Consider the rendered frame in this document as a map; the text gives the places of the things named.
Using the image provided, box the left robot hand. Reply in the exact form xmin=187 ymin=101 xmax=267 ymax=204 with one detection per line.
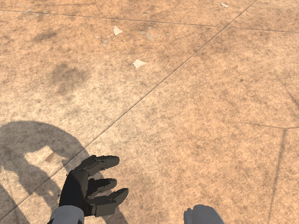
xmin=58 ymin=155 xmax=129 ymax=217

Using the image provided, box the robot right thigh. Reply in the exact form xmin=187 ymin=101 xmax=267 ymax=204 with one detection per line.
xmin=183 ymin=205 xmax=225 ymax=224

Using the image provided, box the left robot forearm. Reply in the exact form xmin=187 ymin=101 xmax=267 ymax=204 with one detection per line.
xmin=47 ymin=205 xmax=85 ymax=224

